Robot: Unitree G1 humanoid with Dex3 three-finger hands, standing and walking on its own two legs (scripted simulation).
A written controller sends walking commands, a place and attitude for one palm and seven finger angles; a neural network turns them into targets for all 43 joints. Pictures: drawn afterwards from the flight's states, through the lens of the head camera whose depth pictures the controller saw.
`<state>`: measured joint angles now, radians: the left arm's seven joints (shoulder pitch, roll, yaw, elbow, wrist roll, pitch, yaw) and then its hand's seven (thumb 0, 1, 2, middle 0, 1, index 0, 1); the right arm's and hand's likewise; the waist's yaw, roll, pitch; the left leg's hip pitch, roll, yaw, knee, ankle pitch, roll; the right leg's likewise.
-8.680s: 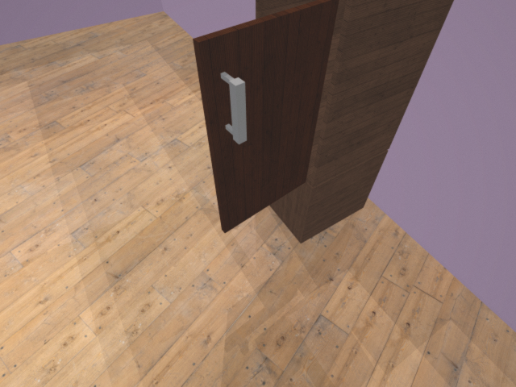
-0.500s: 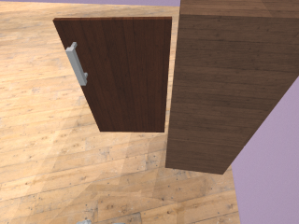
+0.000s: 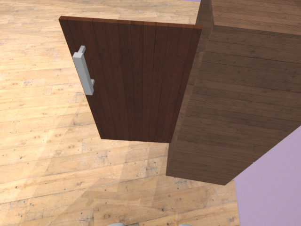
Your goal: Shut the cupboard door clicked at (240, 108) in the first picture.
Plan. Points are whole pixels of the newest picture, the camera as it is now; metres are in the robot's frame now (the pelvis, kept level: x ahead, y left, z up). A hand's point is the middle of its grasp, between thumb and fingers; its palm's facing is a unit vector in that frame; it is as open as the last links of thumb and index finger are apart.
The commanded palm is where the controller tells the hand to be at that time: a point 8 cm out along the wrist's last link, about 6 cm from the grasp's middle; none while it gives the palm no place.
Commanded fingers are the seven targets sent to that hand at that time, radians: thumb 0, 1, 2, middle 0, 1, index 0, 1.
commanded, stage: come to a stop and stand still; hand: left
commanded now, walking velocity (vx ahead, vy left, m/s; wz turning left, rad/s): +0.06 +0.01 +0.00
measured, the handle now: (86, 71) +0.49 +0.24 +0.11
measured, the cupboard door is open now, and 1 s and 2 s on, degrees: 96 96 96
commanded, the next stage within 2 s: look again from close up in 0.84 s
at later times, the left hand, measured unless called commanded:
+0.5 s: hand out of the picture +0.02 +0.13 -0.17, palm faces +0.06 -0.98 -0.19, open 7.3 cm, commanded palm none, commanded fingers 0.00 0.90 0.90 -0.20 -0.30 -0.20 -0.30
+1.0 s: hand out of the picture -0.01 +0.11 -0.18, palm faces +0.04 -0.99 -0.15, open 7.4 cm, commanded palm none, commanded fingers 0.00 0.90 0.90 -0.20 -0.30 -0.20 -0.30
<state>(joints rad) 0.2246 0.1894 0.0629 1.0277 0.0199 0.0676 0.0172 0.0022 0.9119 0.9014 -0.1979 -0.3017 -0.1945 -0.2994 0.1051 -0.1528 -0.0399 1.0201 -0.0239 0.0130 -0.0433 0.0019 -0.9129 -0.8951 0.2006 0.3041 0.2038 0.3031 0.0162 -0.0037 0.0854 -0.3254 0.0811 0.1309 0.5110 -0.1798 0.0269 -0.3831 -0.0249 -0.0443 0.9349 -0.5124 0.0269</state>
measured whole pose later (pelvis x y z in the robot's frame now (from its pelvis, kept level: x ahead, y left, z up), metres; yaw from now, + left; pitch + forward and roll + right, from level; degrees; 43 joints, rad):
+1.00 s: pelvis +0.01 -0.04 +0.00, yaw +1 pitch +0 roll -1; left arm 0.30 0.12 -0.01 1.14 0.02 -0.03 0.04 0.00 0.91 0.90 -0.20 -0.30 -0.20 -0.30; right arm 0.27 -0.14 -0.01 1.12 -0.01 0.00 -0.03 0.01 -0.92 -0.90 0.20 0.30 0.20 0.30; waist 0.00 0.00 0.04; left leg -0.20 0.05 0.05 0.48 -0.27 -0.01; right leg -0.16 -0.01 -0.07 0.42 -0.25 0.00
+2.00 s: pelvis -0.03 -0.06 -0.08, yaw +3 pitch +10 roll +0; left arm 0.47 0.22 0.18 0.05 -0.28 -0.42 -0.32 0.01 0.90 0.90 -0.43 -0.55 -0.43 -0.55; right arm 0.15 -0.27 -0.07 0.47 0.03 -0.27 -0.04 0.02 -0.90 -0.90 0.20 0.30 0.20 0.30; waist 0.04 -0.03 -0.11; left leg -0.79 0.04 0.00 1.09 -0.48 -0.03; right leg -0.77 -0.04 -0.09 1.11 -0.52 -0.03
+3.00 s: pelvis +0.00 -0.04 -0.02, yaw +3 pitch +1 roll -1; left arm 0.31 0.27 0.20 -0.22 -0.29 -0.05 -0.25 0.01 0.90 0.90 -1.28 -1.48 -1.27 -1.47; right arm 0.25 -0.22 0.07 0.56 0.04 -0.26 -0.07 0.02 -0.90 -0.90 0.20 0.30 0.20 0.30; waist 0.05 0.03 -0.05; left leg -0.39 0.02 0.01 0.72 -0.36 0.00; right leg -0.34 -0.04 -0.09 0.69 -0.37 0.00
